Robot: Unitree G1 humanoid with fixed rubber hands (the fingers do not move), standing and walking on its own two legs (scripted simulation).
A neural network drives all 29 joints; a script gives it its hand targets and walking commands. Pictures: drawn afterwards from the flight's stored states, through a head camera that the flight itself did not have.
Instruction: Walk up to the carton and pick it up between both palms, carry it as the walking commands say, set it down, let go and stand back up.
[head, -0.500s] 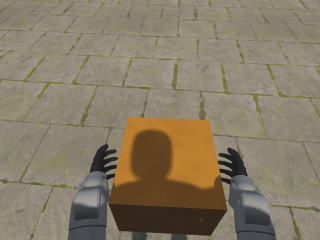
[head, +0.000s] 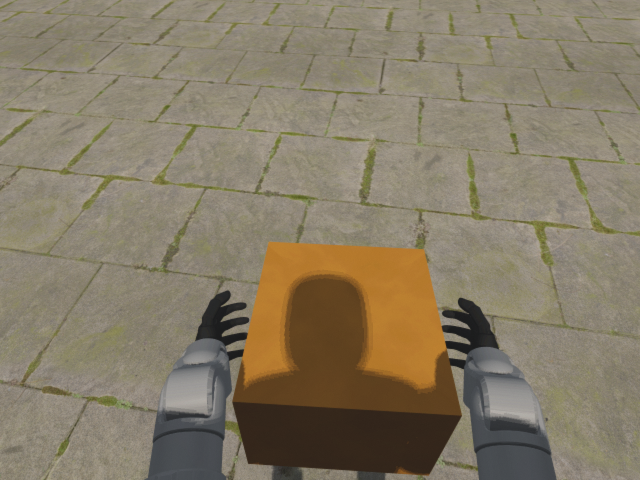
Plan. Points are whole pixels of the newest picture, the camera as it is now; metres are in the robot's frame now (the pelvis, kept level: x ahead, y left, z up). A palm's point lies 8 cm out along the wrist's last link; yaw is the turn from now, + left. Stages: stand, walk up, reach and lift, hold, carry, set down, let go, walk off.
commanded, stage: carry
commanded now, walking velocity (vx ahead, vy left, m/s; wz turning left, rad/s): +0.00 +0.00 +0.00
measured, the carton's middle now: (342, 349) +0.34 +0.00 -0.10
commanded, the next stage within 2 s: none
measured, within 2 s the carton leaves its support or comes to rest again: neither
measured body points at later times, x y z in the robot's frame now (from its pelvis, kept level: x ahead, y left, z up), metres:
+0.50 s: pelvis +0.02 +0.00 +0.01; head +0.00 +0.01 +0.46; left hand +0.30 +0.18 +0.03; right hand +0.31 -0.16 +0.04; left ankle -0.08 +0.10 -0.72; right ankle +0.09 -0.10 -0.72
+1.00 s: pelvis -0.01 +0.01 +0.01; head -0.03 +0.02 +0.46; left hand +0.28 +0.19 +0.03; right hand +0.28 -0.15 +0.04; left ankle -0.08 +0.10 -0.72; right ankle +0.09 -0.10 -0.72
